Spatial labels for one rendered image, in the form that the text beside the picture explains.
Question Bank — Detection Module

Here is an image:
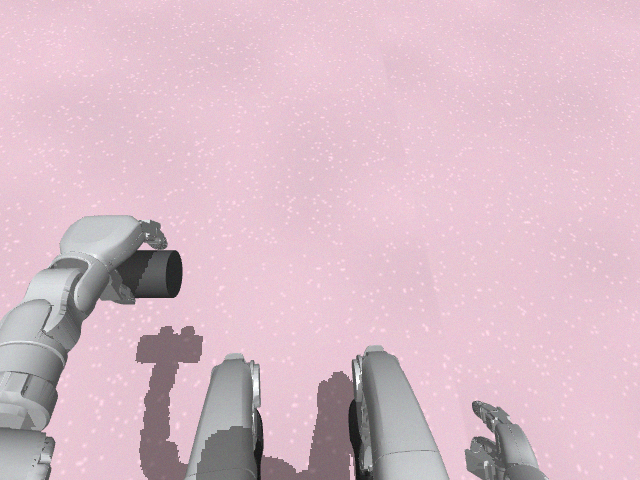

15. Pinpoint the left robot hand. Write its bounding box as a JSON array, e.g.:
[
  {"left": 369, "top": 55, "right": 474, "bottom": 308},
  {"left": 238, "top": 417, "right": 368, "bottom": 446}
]
[{"left": 60, "top": 215, "right": 167, "bottom": 305}]

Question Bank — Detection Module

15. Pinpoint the right robot arm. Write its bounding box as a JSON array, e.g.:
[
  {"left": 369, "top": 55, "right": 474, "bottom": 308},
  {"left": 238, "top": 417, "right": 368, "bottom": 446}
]
[{"left": 503, "top": 464, "right": 549, "bottom": 480}]

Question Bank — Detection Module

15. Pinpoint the right robot hand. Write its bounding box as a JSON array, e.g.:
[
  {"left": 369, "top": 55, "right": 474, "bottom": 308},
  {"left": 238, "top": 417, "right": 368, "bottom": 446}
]
[{"left": 465, "top": 401, "right": 539, "bottom": 480}]

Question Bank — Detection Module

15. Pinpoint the can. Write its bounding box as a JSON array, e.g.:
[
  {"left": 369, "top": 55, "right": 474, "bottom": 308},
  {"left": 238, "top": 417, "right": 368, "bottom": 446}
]
[{"left": 116, "top": 250, "right": 183, "bottom": 298}]

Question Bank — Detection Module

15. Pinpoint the left robot arm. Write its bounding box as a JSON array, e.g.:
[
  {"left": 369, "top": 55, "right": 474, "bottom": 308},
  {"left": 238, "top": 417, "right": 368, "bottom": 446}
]
[{"left": 0, "top": 252, "right": 110, "bottom": 480}]

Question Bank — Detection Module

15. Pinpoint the right robot foot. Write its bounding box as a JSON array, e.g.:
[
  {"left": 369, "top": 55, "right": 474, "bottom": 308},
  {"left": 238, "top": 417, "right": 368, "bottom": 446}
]
[{"left": 349, "top": 399, "right": 373, "bottom": 480}]

